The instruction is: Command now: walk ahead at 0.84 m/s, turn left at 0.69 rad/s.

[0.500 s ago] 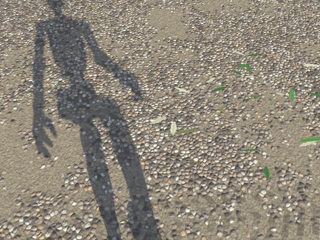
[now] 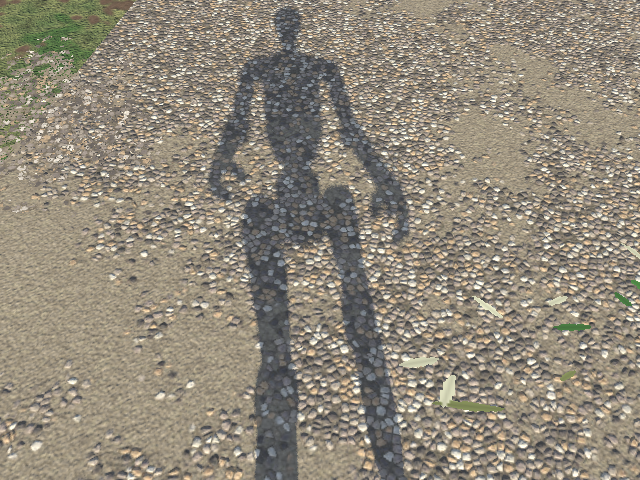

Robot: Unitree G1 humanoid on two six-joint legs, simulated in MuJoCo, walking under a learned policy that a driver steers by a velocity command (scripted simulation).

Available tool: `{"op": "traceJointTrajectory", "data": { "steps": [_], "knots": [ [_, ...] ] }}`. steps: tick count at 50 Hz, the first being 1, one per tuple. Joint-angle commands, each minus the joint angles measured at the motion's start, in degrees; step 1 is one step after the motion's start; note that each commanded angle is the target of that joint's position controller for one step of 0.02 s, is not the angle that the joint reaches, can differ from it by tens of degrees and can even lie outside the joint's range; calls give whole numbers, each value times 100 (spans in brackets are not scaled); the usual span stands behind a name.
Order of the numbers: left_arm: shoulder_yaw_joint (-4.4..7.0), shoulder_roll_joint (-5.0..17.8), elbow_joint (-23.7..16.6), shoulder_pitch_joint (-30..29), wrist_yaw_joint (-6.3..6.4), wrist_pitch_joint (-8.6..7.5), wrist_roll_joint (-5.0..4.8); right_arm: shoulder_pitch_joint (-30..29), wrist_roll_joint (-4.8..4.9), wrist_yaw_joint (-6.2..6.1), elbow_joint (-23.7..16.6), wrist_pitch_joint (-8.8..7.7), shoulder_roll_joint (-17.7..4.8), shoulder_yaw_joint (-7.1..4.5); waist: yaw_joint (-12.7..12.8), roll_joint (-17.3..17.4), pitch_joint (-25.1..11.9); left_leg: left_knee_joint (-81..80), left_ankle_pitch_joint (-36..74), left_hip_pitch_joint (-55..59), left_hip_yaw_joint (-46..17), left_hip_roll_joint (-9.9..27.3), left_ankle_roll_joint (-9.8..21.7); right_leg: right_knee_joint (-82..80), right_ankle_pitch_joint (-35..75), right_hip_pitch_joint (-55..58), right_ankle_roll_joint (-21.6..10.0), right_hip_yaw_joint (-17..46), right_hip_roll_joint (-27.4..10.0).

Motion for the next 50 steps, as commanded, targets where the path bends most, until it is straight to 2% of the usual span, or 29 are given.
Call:
{"op": "traceJointTrajectory", "data": {
  "steps": [1,4,6,7,8,9,10,12,14,16,20,23,25,26,27,28,29,30,31,32,33,35,37,41,44,46,47,48,50],
  "knots": [
    [107,447,-604,-764,10,-193,-102,-180,17,16,-452,-150,-828,-205,-75,747,164,-876,-1649,-166,-1576,1485,711,-740,72,592,-118,-176,188],
    [171,547,-483,-122,61,-257,-174,-413,-27,38,-496,-216,-775,-139,293,701,144,-678,-1705,-530,-1648,1600,611,-1392,-204,1999,-442,-329,185],
    [286,820,-208,953,146,-373,-33,-380,-38,13,-475,-292,-459,-2,753,136,-117,672,-1356,-988,-1049,1195,364,-1705,-987,3392,-686,-111,13],
    [388,1273,-152,1630,191,-424,131,-402,78,21,-604,-365,-21,153,985,-1020,-473,2594,-1262,-1733,-21,626,104,-2441,-2764,4273,-1003,1702,-1116],
    [544,1592,-31,1712,87,-387,126,-312,132,-30,-689,-398,-167,166,809,-1756,-170,3584,-1541,-3349,642,225,-22,-3237,-3889,4617,-1458,4183,-1731],
    [483,1130,-75,1568,-30,-344,-17,-563,-85,-67,-608,-350,-524,131,729,-651,260,4168,-1081,-3835,757,748,-69,-3126,-3930,4457,-1523,4069,-1619],
    [433,929,-83,1563,-102,-345,-127,-826,-248,-25,-598,-359,-634,110,742,-170,254,4250,-671,-3772,834,947,-182,-2932,-3456,4280,-1504,3439,-1286],
    [388,822,74,1806,-131,-398,-165,-1138,-417,49,-696,-369,-545,162,732,-228,347,3931,-431,-3506,959,1205,-366,-3116,-2698,3830,-1515,2672,-786],
    [371,734,264,1995,-100,-455,-229,-1340,-415,85,-760,-330,-404,250,712,-528,584,3550,-281,-3287,1109,1273,-543,-3364,-1881,3463,-1632,2349,-481],
    [385,720,404,2168,-55,-454,-264,-1623,-372,103,-845,-307,-357,304,742,-536,631,3213,-81,-3301,1243,1268,-655,-3454,-991,3419,-1751,2168,-400],
    [413,711,647,2399,-5,-416,-265,-2541,-273,149,-1089,-336,-174,448,937,-556,649,2039,484,-2770,1550,1043,-777,-3351,720,3110,-1737,1753,-106],
    [449,793,814,2568,15,-387,-265,-3012,-191,134,-1245,-371,-144,506,1056,-698,564,1310,650,-2126,1641,860,-759,-3119,1803,3099,-1711,1801,-163],
    [475,876,839,2398,44,-366,-280,-2835,-137,75,-1233,-399,-256,473,849,-694,425,836,695,-1227,1556,776,-664,-2851,2419,2973,-1568,1831,-252],
    [497,978,828,2273,41,-378,-292,-2427,-127,8,-1117,-410,-421,405,622,-647,167,696,483,-374,1568,667,-562,-2405,3242,2813,-1442,1742,-213],
    [530,1128,816,2132,18,-404,-309,-1617,-135,-82,-883,-427,-634,302,205,-489,-317,632,335,744,1558,641,-438,-1473,3856,2620,-1312,1562,-65],
    [569,1227,722,1851,-33,-456,-331,-537,-154,-213,-636,-447,-894,172,-369,-372,-835,709,118,2205,1233,1083,-289,-194,3340,1836,-1198,1466,168],
    [455,751,551,1750,-45,-545,-326,699,-273,-358,-505,-445,-1341,-6,-796,362,-1709,519,-2106,3544,-106,2451,-118,1503,1179,1028,-1226,1044,491],
    [265,67,377,2341,-7,-479,-556,553,-445,-355,-501,-399,-1578,-43,-261,1661,-2267,-425,-3994,4344,-2975,3962,325,3075,-2372,-467,-1128,477,927],
    [292,522,410,1930,23,-358,-399,39,-309,-351,-530,-332,-1175,-53,-191,1239,-1479,-780,-4403,3411,-3323,3711,402,3432,-1596,-1019,-1186,202,487],
    [344,663,399,1409,-31,-291,-246,-251,-262,-325,-509,-337,-710,51,-163,709,-640,-806,-3551,2625,-2262,3386,306,3313,-1153,-1060,-1172,60,258],
    [333,565,397,1195,-106,-247,-158,-294,-262,-281,-386,-364,-509,95,-51,331,-153,-934,-2418,1982,-1456,3160,286,3144,-967,-955,-1129,23,81],
    [296,337,327,976,-243,-94,-46,-177,-213,-261,-124,-453,-338,145,190,500,409,-1222,-1326,1207,-337,2817,133,2955,-940,-858,-1045,-17,-161],
    [237,167,96,574,-319,36,-44,-33,-73,-183,110,-568,-199,166,305,638,682,-1411,-476,1050,357,2763,33,2851,-809,-1148,-1023,-78,-332],
    [150,221,-366,-212,-461,57,-47,-199,-56,-150,333,-677,-248,169,569,629,906,-1662,1242,684,1907,2435,-200,2248,366,-1185,-1000,-346,-326],
    [55,257,-581,-909,-593,29,-61,-53,-58,-181,515,-704,-493,133,477,256,1192,-1914,2334,415,2802,2172,-431,730,1099,-246,-1201,-1116,-67],
    [41,322,-578,-1061,-608,9,-78,314,-64,-219,632,-680,-771,93,430,232,1055,-1449,4772,947,3041,2168,-561,231,1080,351,-1415,-1629,402],
    [62,414,-518,-871,-574,4,-84,416,-67,-259,631,-626,-970,53,565,406,824,-951,6016,1318,3061,2243,-605,132,843,633,-1502,-1757,622],
    [107,551,-426,-468,-525,1,-90,400,-81,-311,607,-543,-1177,4,847,590,501,-242,6918,1546,3027,2381,-625,57,514,1095,-1590,-1764,799],
    [359,1058,153,1632,-362,-28,-84,-40,-152,-355,432,-338,-1413,-61,1881,708,-539,2492,7114,936,2807,2605,-486,-207,-73,3445,-1910,-1301,1026]
  ]
}}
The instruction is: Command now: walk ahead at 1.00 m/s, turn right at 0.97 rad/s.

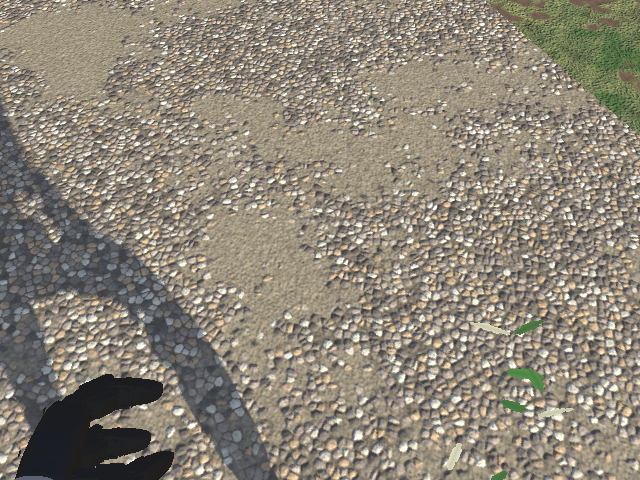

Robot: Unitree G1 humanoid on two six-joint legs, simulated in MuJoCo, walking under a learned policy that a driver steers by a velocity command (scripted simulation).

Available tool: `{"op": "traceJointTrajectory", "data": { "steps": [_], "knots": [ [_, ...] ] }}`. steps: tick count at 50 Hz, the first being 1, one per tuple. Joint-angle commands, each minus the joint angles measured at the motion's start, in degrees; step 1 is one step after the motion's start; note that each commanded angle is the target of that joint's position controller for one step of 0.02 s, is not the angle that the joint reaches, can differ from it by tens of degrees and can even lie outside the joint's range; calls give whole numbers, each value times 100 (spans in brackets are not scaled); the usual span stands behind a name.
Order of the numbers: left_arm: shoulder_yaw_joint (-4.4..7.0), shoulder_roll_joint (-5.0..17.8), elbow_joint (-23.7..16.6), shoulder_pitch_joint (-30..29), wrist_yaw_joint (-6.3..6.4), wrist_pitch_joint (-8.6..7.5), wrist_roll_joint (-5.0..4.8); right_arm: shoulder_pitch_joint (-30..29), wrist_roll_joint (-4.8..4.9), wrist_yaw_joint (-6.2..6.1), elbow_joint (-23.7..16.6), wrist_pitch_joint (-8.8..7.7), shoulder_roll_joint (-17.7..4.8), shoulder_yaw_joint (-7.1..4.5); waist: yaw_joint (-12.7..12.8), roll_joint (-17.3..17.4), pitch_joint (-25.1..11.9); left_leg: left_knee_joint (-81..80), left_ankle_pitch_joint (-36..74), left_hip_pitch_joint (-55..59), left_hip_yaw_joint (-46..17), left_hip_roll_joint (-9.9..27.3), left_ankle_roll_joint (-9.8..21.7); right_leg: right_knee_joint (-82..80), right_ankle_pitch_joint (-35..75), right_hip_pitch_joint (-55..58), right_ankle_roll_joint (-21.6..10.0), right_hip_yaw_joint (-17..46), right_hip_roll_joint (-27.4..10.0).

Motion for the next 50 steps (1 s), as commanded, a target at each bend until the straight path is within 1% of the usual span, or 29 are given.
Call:
{"op": "traceJointTrajectory", "data": {
  "steps": [1,2,3,4,5,8,12,14,17,20,22,23,24,25,26,27,28,29,31,34,38,41,43,44,45,46,47,48,50],
  "knots": [
    [493,1028,757,3262,299,18,-32,-988,-105,-10,-747,70,-1319,-298,1896,289,-1227,4717,5241,-3112,-415,835,503,-388,-845,4968,-448,621,391],
    [610,1564,672,2783,393,93,-75,-830,-197,72,-1033,15,-406,-66,1102,-1108,-966,7073,-312,-5107,-614,-61,337,-69,234,5609,-717,2415,-740],
    [692,1917,356,2717,402,167,24,-853,-7,77,-1671,-104,-675,-50,1032,-989,-2318,7794,-177,-6425,-1883,-267,260,-1554,-1273,6764,-1754,5007,-1541],
    [646,1527,342,2691,482,172,3,-1323,-14,77,-1673,-218,-891,-29,1124,13,-1787,7249,505,-6673,-2161,121,333,-2499,-2121,6146,-1403,5222,-1695],
    [537,1142,450,2400,547,114,9,-1227,26,80,-1531,-232,-858,4,738,457,-865,6561,942,-6401,-2043,411,379,-2745,-2035,4975,-1092,4676,-1629],
    [279,549,554,2026,578,-251,3,-880,-133,134,-1183,130,-543,107,80,880,-217,5557,791,-4975,-2079,878,301,-2967,-749,2597,-731,3276,-1159],
    [270,502,934,2511,410,-536,-68,-1953,71,274,-1439,279,-304,146,378,385,574,3818,2050,-5436,-1843,928,481,-3562,623,2319,-170,1734,-665],
    [235,444,949,2494,381,-614,-91,-2300,153,351,-1476,215,-225,157,497,339,556,2798,3029,-5201,-1673,641,686,-3662,1438,2544,213,948,-384],
    [192,502,1130,2780,443,-726,-126,-2671,209,458,-1494,144,-125,178,656,200,465,1806,4029,-4812,-1258,258,980,-4050,2680,3276,552,480,-595],
    [178,636,1161,2718,637,-689,-83,-2290,17,483,-1276,73,-276,140,436,-103,116,1226,3946,-4381,-757,-380,1111,-2877,5849,4341,879,97,-770],
    [251,853,1066,2438,825,-533,21,-887,-60,453,-814,93,-690,-31,-210,-326,-710,1144,3414,-2904,-693,-948,1154,-766,6622,4343,1125,23,-812],
    [295,992,951,2025,870,-474,1,267,-93,397,-501,99,-906,-146,-831,-333,-1094,935,3626,-1785,-1113,-795,1349,992,6139,3731,1216,30,-800],
    [207,791,675,1567,779,-432,-2,557,473,313,-598,93,-1289,-306,-1104,665,-1258,847,4618,-587,-2087,30,1482,3507,1375,2456,1523,291,93],
    [-21,-98,354,2456,649,-535,30,69,128,294,-839,-21,-1587,-257,-36,2185,-2089,1500,6862,1332,-4671,1245,2590,5699,-3438,-62,1838,1315,816],
    [-20,401,229,2548,549,-664,-185,-298,-25,271,-1161,-13,-1605,-385,-212,935,-3205,584,5567,1437,-5866,1769,3034,5839,-2912,-189,1636,2188,613],
    [27,680,14,2047,537,-701,-278,-830,122,237,-1481,17,-1429,-410,-98,125,-2439,123,4144,521,-5615,1500,2839,5122,-2505,-201,1387,2165,290],
    [33,624,-80,1720,551,-674,-218,-1365,301,244,-1570,52,-1171,-340,300,-687,-1316,-285,3564,-874,-5164,1148,2587,4535,-2291,-211,1280,1867,76],
    [55,628,-97,1665,579,-595,-124,-1621,325,243,-1685,60,-1016,-273,519,-805,-791,-474,3828,-1857,-4900,974,2500,4178,-2216,-8,1305,1781,-41],
    [83,633,-185,1741,625,-420,-21,-1761,268,208,-1732,96,-983,-284,719,-416,-303,-630,4813,-3082,-4196,455,2332,3242,-2072,490,1466,1697,-194],
    [-23,270,-361,1370,760,-339,18,-1659,315,41,-1604,244,-1121,-361,625,-20,-584,-159,6103,-3561,-3453,-235,1915,1440,-1350,924,1701,1340,112],
    [-14,283,-558,621,786,-262,-137,-1483,484,-249,-1578,617,-1164,-450,290,600,-1257,387,5043,-3006,-3695,-516,1018,-130,-26,1136,1727,1493,516],
    [46,407,-640,187,701,-337,-142,-1522,398,-332,-1709,741,-1023,-459,150,964,-1043,599,3812,-2736,-4268,-519,777,-1057,278,1227,1606,1731,571],
    [147,552,-490,446,671,-424,-128,-1803,312,-315,-1890,746,-863,-428,302,1127,-992,1038,3320,-2580,-4617,-460,775,-1607,504,1590,1470,1932,362],
    [173,524,-321,898,678,-468,-99,-2036,306,-267,-2007,751,-744,-374,536,988,-1160,1675,2798,-2666,-4508,-586,710,-2191,1161,2285,1294,1949,64],
    [192,591,-251,1222,731,-452,-4,-1810,253,-203,-2055,757,-379,-248,456,110,-1668,3034,641,-3454,-3919,-993,500,-2045,2228,3740,772,2733,-975],
    [173,594,-418,1313,766,-324,128,-1058,230,-143,-2020,709,-288,-206,134,-990,-1933,4010,-1782,-4699,-3356,-1551,239,-1565,4228,4898,-128,4014,-2175],
    [293,755,-325,1306,791,-230,1,-506,281,35,-2019,632,-860,-310,-100,-1693,-2344,5089,-1455,-5185,-2996,-832,41,-1762,2769,4892,-852,5279,-3187],
    [260,383,-512,1083,860,-191,-40,-1030,346,54,-1814,676,-1327,-448,272,-827,-1790,5463,-826,-5282,-2791,-518,-123,-1852,1650,4350,-671,4601,-2500],
    [177,236,-601,807,905,-44,-37,-1557,339,-10,-1893,861,-1333,-473,330,-55,-1046,5655,14,-5260,-2514,-278,-229,-2059,503,3216,-124,3228,-1711]
  ]
}}
Over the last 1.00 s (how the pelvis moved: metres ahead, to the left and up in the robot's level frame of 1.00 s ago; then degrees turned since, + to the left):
0.71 -0.18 -0.04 -35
